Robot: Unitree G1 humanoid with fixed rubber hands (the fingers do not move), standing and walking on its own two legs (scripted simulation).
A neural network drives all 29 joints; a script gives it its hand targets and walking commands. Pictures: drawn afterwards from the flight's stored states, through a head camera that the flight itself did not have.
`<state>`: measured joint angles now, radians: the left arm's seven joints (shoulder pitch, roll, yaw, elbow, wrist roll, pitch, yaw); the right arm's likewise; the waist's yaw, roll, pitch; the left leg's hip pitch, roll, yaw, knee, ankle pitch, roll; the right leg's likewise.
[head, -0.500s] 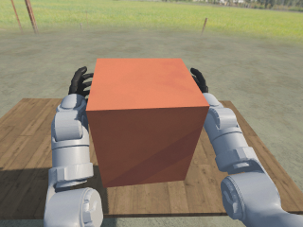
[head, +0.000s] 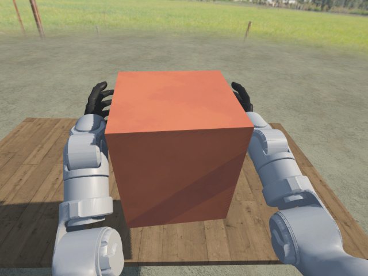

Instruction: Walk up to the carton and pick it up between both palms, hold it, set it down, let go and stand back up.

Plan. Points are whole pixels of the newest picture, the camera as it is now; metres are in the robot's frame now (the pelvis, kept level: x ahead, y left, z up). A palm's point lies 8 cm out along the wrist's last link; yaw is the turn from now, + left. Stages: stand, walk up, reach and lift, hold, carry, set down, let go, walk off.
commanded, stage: hold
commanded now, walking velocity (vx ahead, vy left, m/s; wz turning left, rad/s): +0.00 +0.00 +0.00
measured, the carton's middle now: (174, 148) +0.33 +0.00 +0.20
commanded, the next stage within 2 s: none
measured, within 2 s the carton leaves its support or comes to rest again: neither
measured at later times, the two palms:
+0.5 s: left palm (98, 120) +0.36 +0.15 +0.25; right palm (244, 120) +0.37 -0.16 +0.24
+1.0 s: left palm (95, 118) +0.35 +0.15 +0.26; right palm (245, 119) +0.36 -0.15 +0.25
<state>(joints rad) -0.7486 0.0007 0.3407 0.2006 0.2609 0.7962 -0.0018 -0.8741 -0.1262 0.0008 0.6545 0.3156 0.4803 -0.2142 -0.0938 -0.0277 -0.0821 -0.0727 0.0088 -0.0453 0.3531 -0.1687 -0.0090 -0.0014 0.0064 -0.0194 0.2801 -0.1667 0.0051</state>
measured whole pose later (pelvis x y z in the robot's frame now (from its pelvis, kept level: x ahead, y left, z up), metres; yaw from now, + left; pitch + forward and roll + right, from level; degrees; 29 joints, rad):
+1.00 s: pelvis -0.01 +0.00 +0.00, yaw +0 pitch -7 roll -1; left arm -0.77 0.00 0.35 0.22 0.27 0.80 -0.01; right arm -0.88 -0.11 -0.02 0.66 0.29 0.49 -0.21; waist -0.10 -0.02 -0.08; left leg -0.06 0.00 -0.05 0.34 -0.15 -0.01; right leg 0.01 0.01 -0.02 0.29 -0.16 0.00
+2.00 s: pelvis +0.00 +0.00 +0.00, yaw +0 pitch -7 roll -1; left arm -0.74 -0.01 0.35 0.18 0.26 0.81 0.00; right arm -0.85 -0.12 0.00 0.63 0.30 0.51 -0.22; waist -0.09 -0.02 -0.09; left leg -0.06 0.01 -0.05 0.34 -0.16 -0.01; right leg 0.01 0.01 -0.01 0.28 -0.17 0.00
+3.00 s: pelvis +0.00 +0.00 +0.00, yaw +0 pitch -8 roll -1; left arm -0.70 -0.02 0.34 0.13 0.26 0.81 0.00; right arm -0.82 -0.13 0.02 0.58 0.34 0.51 -0.23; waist -0.10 -0.02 -0.08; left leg -0.05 0.01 -0.05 0.35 -0.18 -0.01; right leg 0.03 0.01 -0.01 0.28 -0.18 0.00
